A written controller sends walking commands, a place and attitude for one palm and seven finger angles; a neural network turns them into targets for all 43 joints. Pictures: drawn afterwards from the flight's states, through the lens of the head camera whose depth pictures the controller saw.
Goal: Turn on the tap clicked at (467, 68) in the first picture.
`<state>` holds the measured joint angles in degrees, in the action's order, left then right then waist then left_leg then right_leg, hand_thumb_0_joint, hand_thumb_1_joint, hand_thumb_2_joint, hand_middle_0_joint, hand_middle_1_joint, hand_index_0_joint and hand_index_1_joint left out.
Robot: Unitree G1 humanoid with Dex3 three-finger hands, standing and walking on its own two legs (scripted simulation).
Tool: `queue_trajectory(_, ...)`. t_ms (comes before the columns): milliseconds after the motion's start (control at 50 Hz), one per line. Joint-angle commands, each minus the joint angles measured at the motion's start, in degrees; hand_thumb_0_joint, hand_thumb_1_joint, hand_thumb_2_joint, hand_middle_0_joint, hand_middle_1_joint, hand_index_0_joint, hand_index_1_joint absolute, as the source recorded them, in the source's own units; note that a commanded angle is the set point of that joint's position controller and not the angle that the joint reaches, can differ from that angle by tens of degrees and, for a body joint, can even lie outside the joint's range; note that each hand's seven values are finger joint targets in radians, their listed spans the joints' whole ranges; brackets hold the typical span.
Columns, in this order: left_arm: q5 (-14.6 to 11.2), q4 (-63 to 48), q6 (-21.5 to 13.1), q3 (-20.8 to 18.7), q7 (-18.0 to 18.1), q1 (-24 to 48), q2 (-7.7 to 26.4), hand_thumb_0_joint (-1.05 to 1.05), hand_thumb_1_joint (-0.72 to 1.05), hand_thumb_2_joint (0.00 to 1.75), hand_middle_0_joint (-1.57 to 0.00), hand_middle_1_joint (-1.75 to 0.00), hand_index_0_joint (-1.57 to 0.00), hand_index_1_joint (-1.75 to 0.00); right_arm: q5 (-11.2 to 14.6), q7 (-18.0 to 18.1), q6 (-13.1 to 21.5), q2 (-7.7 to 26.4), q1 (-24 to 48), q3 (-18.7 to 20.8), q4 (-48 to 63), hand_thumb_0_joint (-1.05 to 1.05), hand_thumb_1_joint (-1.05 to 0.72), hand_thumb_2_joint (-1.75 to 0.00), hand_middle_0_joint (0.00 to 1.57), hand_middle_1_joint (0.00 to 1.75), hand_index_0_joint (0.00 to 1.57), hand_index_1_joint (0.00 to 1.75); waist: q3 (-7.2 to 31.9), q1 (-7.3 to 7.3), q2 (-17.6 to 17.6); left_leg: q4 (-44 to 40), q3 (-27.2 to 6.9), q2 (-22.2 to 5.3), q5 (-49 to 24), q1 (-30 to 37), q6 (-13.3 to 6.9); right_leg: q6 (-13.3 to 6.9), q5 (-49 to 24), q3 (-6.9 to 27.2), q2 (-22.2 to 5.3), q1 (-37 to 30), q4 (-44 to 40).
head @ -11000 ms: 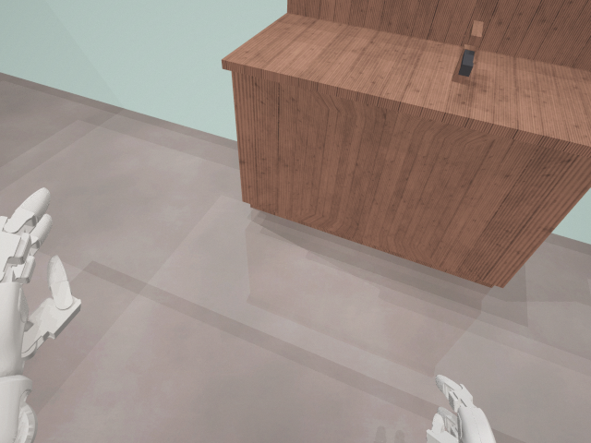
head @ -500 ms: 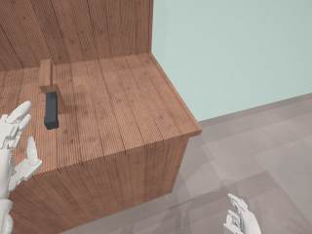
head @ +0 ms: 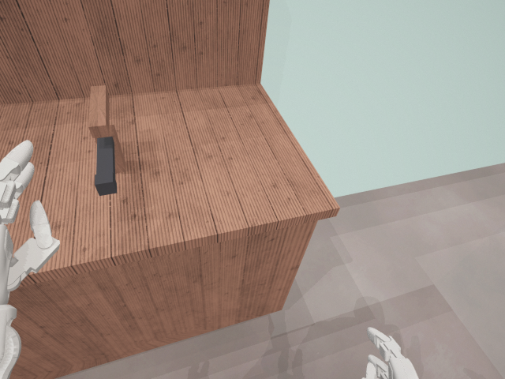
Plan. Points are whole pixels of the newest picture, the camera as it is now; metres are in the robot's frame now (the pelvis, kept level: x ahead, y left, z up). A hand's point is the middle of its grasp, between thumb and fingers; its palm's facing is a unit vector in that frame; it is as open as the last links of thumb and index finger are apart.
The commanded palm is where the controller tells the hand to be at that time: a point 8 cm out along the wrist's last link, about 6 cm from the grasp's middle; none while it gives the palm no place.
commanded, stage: come to a stop and stand still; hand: left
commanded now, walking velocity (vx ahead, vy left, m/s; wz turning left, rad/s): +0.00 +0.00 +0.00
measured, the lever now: (106, 184) +0.39 +0.29 +0.08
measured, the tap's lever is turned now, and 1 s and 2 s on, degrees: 0 0 0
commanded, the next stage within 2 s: look again from close up in 0.70 s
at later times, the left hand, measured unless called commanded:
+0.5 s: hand (85, 194) +0.29 +0.26 +0.16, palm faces +0.37 -0.82 -0.43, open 7.4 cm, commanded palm +0.21 +0.28 +0.18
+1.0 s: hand (74, 210) +0.26 +0.25 +0.17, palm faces +0.37 -0.85 -0.37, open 7.4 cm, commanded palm +0.20 +0.29 +0.18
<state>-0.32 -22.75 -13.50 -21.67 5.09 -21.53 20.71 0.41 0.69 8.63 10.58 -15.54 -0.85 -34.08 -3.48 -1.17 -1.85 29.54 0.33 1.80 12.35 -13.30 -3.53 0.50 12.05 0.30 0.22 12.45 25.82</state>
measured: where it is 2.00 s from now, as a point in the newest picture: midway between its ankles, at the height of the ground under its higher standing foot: outside the picture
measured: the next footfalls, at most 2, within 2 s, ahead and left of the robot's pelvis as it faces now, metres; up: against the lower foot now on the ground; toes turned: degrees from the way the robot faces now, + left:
none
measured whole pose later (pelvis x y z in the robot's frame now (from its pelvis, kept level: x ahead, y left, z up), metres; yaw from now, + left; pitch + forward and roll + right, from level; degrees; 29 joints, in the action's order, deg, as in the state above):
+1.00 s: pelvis +0.04 +0.01 +0.00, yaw +1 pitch -1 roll -2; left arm -3.0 -29.9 -10.8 -20.3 5.4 -24.7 20.9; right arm 0.6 1.3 4.3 11.3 -10.4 -1.8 -32.1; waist -4.0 -1.1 -0.5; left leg 28.8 0.4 2.3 15.2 -12.9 -4.0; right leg 1.9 11.3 0.8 0.2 10.9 22.9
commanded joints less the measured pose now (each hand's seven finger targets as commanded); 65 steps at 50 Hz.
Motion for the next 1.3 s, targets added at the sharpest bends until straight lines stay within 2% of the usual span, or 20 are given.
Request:
queue_trajectory(0,1.78,-8.20,-9.12,-15.23,1.30,33.64,21.50,0.00,0.90,0.90,-0.20,-0.30,-0.20,-0.30,1.49,3.73,4.61,3.96,6.27,-0.98,12.60,0.00,-0.90,-0.90,0.20,0.30,0.20,0.30,8.05,-0.33,15.63,-12.57,-12.35,-11.63,24.95,-14.81,-1.67,0.27,13.98,-1.18,-0.49,-2.21,10.27)
queue_trajectory(20,0.74,-7.72,-8.20,-9.95,1.15,27.14,18.54,0.00,0.90,0.90,-0.20,-0.30,-0.20,-0.30,-0.22,1.34,4.81,6.45,7.72,-1.40,9.79,0.00,-0.90,-0.90,0.20,0.30,0.20,0.30,3.76,-0.21,12.98,-14.65,-9.88,-9.11,22.62,-14.68,-0.54,-0.34,12.13,-2.03,-0.33,-3.80,5.29)
queue_trajectory(40,0.32,-2.06,-7.73,-10.21,1.58,21.77,18.96,0.00,0.90,0.90,-0.20,-0.30,-0.20,-0.30,-0.59,0.59,4.92,10.16,6.38,0.99,8.95,0.00,-0.90,-0.90,0.20,0.30,0.20,0.30,3.41,-1.31,10.98,-10.90,-7.23,-6.42,19.68,-11.10,1.10,-1.57,6.44,0.79,-0.10,-1.50,1.50)
queue_trajectory(60,-0.86,-0.83,-7.76,-6.36,0.52,16.22,14.59,0.00,0.90,0.90,-0.20,-0.30,-0.20,-0.30,-0.35,0.02,4.97,9.96,4.02,1.90,9.37,0.00,-0.90,-0.90,0.20,0.30,0.20,0.30,5.52,-0.74,6.29,-5.45,-5.06,-4.97,14.46,-6.93,1.77,-2.25,4.61,4.48,-1.95,0.80,-2.62)
queue_trajectory(100,-2.13,-2.49,-6.67,-4.13,-0.42,7.18,11.01,0.00,0.90,0.90,-0.20,-0.30,-0.20,-0.30,-0.48,-1.36,4.11,9.67,3.91,2.15,8.91,0.00,-0.90,-0.90,0.20,0.30,0.20,0.30,8.76,-0.69,4.70,-4.60,-4.36,-4.20,8.15,-3.22,2.66,-3.15,1.42,5.96,-3.92,0.27,-3.72)
queue_trajectory(160,-2.80,-7.00,-5.88,-2.30,-0.53,1.00,7.80,0.00,0.90,0.90,-0.20,-0.30,-0.20,-0.30,0.40,-2.09,4.46,9.81,6.14,2.73,8.60,0.00,-0.90,-0.90,0.20,0.30,0.20,0.30,5.48,-0.93,-1.12,-8.46,-4.60,-5.12,11.41,-3.83,2.21,-2.06,4.74,3.83,-2.56,1.47,-4.48)
queue_trajectory(180,-3.08,-7.10,-5.34,-3.96,0.10,-0.42,9.47,0.00,0.90,0.90,-0.20,-0.30,-0.20,-0.30,0.69,-2.04,4.14,10.01,7.39,2.60,8.10,0.00,-0.90,-0.90,0.20,0.30,0.20,0.30,6.39,-0.87,0.99,-9.22,-4.41,-5.55,8.90,-2.13,2.07,-2.03,2.72,3.69,-2.17,0.90,-3.78)
queue_trajectory(240,-2.61,-10.36,-4.93,-7.51,0.72,2.23,12.36,0.00,0.90,0.90,-0.20,-0.30,-0.20,-0.30,-0.03,-1.06,3.59,9.54,8.76,2.70,8.02,0.00,-0.90,-0.90,0.20,0.30,0.20,0.30,7.87,-0.73,-3.87,-7.27,-3.80,-5.34,1.79,-1.65,2.05,-1.70,-4.01,4.02,-2.96,-1.48,-3.85)
queue_trajectory(280,-2.10,-15.80,-5.04,-11.16,1.39,7.43,17.62,0.00,0.90,0.90,-0.20,-0.30,-0.20,-0.30,-0.46,-0.49,2.98,9.89,10.23,2.41,7.97,0.00,-0.90,-0.90,0.20,0.30,0.20,0.30,10.07,-0.50,1.01,-6.86,-3.73,-5.12,-3.22,0.09,2.05,-1.94,-8.75,4.39,-2.95,-3.29,-2.10)
queue_trajectory(300,-2.39,-14.95,-5.04,-9.16,1.24,7.43,14.63,0.00,0.90,0.90,-0.20,-0.30,-0.20,-0.30,-0.47,-0.10,2.81,8.85,10.10,2.19,8.02,0.00,-0.90,-0.90,0.20,0.30,0.20,0.30,10.72,-0.29,2.90,-6.47,-3.78,-5.14,-6.68,0.16,1.87,-1.90,-11.25,3.35,-3.41,-4.46,-1.37)
queue_trajectory(380,-2.38,-20.86,-4.14,-10.55,1.93,6.22,16.87,0.00,0.90,0.90,-0.20,-0.30,-0.20,-0.30,-0.12,-0.08,2.56,9.05,10.10,2.18,8.63,0.00,-0.90,-0.90,0.20,0.30,0.20,0.30,16.93,-0.73,10.34,-2.15,-3.64,-4.96,-25.55,6.23,1.99,-2.12,-21.91,3.07,-3.35,-7.39,1.09)
queue_trajectory(480,-2.70,-22.30,-3.28,-9.07,1.77,-5.40,11.97,0.00,0.90,0.90,-0.20,-0.30,-0.20,-0.30,0.15,-1.20,1.88,9.08,8.68,3.08,9.05,0.00,-0.90,-0.90,0.20,0.30,0.20,0.30,19.55,-0.33,9.48,1.25,-3.24,-6.15,-42.67,13.32,1.98,-1.38,-24.40,0.10,-2.21,-4.13,3.72)
queue_trajectory(540,-2.78,-19.05,-2.27,-7.91,1.09,-6.98,9.46,0.00,0.90,0.90,-0.20,-0.30,-0.20,-0.30,0.02,-1.25,-0.03,9.04,8.71,3.36,9.10,0.00,-0.90,-0.90,0.20,0.30,0.20,0.30,15.06,0.25,6.41,0.48,-3.17,-7.10,-37.06,9.50,2.45,-1.07,-19.33,-0.78,-2.13,-2.77,1.22)
queue_trajectory(640,-3.08,-12.04,-0.59,-7.60,0.73,-3.44,8.94,0.00,0.90,0.90,-0.20,-0.30,-0.20,-0.30,0.63,0.11,-2.35,9.21,8.87,3.28,9.62,0.00,-0.90,-0.90,0.20,0.30,0.20,0.30,12.31,1.05,0.09,-0.36,-2.13,-6.11,-26.49,4.55,2.43,-1.30,-27.43,1.40,-3.40,-6.36,-0.51)
queue_trajectory(780,-2.47,-20.24,-0.25,-6.44,1.44,2.49,11.49,0.00,0.90,0.90,-0.20,-0.30,-0.20,-0.30,0.44,1.17,-1.96,8.41,11.58,2.08,11.31,0.00,-0.90,-0.90,0.20,0.30,0.20,0.30,12.94,-0.05,7.56,-4.05,-3.07,-6.23,-19.25,5.11,1.75,-1.29,-19.70,1.65,-3.43,-6.95,-1.87)
queue_trajectory(800,-2.57,-20.34,-0.33,-4.17,1.40,1.99,8.75,0.00,0.90,0.90,-0.20,-0.30,-0.20,-0.30,0.27,1.21,-1.89,7.72,11.37,1.78,11.44,0.00,-0.90,-0.90,0.20,0.30,0.20,0.30,12.74,0.05,7.39,-4.06,-3.06,-6.30,-18.89,4.47,1.67,-1.31,-19.26,0.77,-3.62,-7.44,-2.25)
queue_trajectory(880,-2.50,-21.53,-0.59,-7.47,2.27,0.67,12.21,0.00,0.90,0.90,-0.20,-0.30,-0.20,-0.30,0.23,1.31,-1.18,8.29,10.89,1.94,11.16,0.00,-0.90,-0.90,0.20,0.30,0.20,0.30,12.39,-0.41,9.30,-5.87,-3.94,-6.48,-14.49,2.96,2.08,-1.39,-15.36,1.15,-3.25,-7.82,-2.46)
queue_trajectory(900,-2.70,-20.00,-0.77,-5.40,2.04,0.06,9.30,0.00,0.90,0.90,-0.20,-0.30,-0.20,-0.30,0.14,1.27,-1.29,7.69,10.49,1.68,11.01,0.00,-0.90,-0.90,0.20,0.30,0.20,0.30,11.67,-0.19,8.20,-6.15,-4.17,-6.46,-13.30,2.05,2.23,-1.35,-14.15,0.48,-3.20,-7.65,-2.83)
queue_trajectory(1060,-2.95,-12.06,-1.24,-4.55,1.08,-0.97,7.61,0.00,0.90,0.90,-0.20,-0.30,-0.20,-0.30,0.53,1.31,-1.36,8.53,9.35,2.43,10.24,0.00,-0.90,-0.90,0.20,0.30,0.20,0.30,6.86,0.29,4.00,-10.27,-5.41,-6.74,2.73,-1.72,2.12,-1.01,-5.67,0.90,-2.78,-4.60,-5.24)
queue_trajectory(1280,-0.65,-16.76,-2.53,-4.55,1.90,6.58,9.39,0.00,0.90,0.90,-0.20,-0.30,-0.20,-0.30,0.26,1.36,0.46,8.99,10.23,2.54,9.83,0.00,-0.90,-0.90,0.20,0.30,0.20,0.30,5.88,-0.25,9.62,-17.01,-8.90,-8.33,19.03,-6.80,0.60,-0.37,-2.15,0.75,-0.93,-8.59,-2.06)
